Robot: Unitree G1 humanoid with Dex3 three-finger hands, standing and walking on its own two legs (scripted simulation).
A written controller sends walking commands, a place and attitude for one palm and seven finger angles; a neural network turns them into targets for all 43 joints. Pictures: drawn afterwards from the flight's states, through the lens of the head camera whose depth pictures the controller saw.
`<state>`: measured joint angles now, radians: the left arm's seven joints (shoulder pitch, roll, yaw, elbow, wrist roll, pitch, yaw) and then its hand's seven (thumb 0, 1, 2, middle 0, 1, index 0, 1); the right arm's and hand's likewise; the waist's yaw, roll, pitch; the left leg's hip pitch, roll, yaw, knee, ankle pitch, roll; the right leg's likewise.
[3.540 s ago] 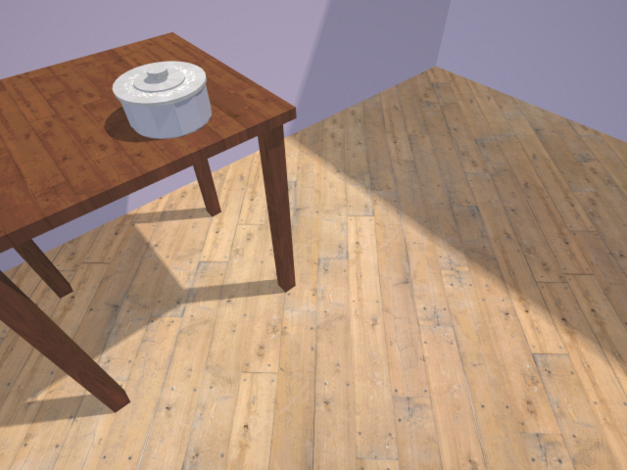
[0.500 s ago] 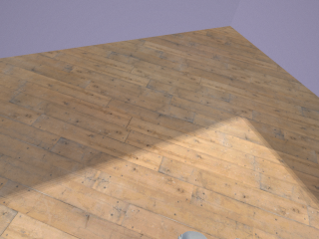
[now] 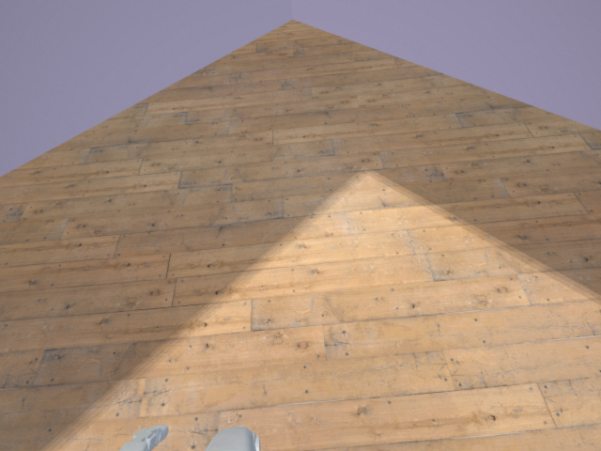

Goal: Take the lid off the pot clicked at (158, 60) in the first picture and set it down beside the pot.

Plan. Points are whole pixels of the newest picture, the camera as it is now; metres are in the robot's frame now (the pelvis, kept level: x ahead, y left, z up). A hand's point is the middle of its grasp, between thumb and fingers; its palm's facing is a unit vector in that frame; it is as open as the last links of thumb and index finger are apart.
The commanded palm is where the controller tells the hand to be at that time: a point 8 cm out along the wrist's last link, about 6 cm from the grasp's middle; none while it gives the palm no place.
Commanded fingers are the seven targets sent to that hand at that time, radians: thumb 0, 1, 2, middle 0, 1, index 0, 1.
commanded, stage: walk to a spot facing it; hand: left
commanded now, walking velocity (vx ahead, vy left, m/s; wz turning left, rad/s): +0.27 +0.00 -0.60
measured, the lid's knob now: out of the picture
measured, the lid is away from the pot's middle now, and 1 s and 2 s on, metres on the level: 0.00 0.00 0.00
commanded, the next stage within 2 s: turn to face it in 0.88 s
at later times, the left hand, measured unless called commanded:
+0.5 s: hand out of the picture +0.13 +0.27 -0.18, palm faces -0.17 -0.97 -0.20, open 7.4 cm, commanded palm none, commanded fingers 0.00 0.90 0.90 -0.20 -0.30 -0.20 -0.30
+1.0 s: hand (279, 284) +0.42 +0.06 -0.16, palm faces -0.59 -0.77 -0.26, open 7.4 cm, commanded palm none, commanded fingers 0.00 0.90 0.90 -0.20 -0.30 -0.20 -0.30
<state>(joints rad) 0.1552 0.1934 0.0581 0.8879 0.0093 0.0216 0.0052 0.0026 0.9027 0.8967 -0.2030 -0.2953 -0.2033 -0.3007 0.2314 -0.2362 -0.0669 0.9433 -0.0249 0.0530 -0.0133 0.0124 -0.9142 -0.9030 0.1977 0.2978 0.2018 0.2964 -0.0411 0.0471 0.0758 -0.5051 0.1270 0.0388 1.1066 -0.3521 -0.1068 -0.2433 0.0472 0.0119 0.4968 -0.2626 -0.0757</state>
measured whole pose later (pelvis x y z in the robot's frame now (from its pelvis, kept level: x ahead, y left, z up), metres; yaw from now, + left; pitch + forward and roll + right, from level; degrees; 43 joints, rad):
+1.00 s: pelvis +0.18 +0.00 -0.02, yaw -35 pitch -1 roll +0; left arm 0.05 0.22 0.05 0.86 0.01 0.01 0.01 0.00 0.91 0.90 -0.20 -0.29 -0.20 -0.30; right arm 0.31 -0.22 -0.05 0.99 -0.01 0.05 -0.02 0.01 -0.91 -0.90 0.20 0.30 0.20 0.30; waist -0.07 0.03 0.13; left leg -0.40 0.13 0.10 1.20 -0.50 -0.08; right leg -0.35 0.03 -0.07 0.64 -0.28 -0.07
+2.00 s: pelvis +0.16 -0.03 +0.00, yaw -6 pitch -1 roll +2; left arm 0.22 0.18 0.04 0.90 0.02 0.02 0.03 0.00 0.90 0.90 -0.20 -0.30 -0.20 -0.30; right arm 0.19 -0.28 -0.10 0.92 -0.02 0.08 0.03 0.01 -0.91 -0.90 0.20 0.30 0.20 0.30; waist -0.02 0.02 0.06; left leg -0.51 0.02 0.02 1.08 -0.38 -0.08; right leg -0.18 -0.10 -0.14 0.50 -0.30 0.00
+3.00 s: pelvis +0.15 -0.01 -0.01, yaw +30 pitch +0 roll +1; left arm 0.24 0.22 0.04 0.89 0.03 0.03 0.02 0.00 0.90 0.90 -0.21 -0.30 -0.21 -0.30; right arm 0.15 -0.26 -0.08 0.92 -0.01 0.08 0.03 0.01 -0.91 -0.90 0.20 0.30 0.20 0.30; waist 0.01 -0.02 0.11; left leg -0.37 0.04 0.07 0.80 -0.42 -0.07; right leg -0.22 -0.16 -0.25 0.57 -0.31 0.03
